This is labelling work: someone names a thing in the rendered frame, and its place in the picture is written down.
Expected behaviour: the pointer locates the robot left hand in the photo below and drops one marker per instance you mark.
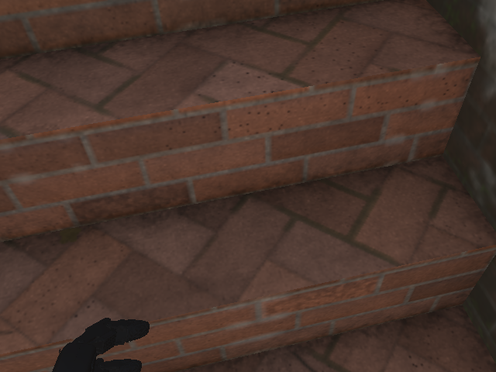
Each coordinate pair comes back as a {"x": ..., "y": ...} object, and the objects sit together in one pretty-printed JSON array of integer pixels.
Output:
[{"x": 80, "y": 355}]

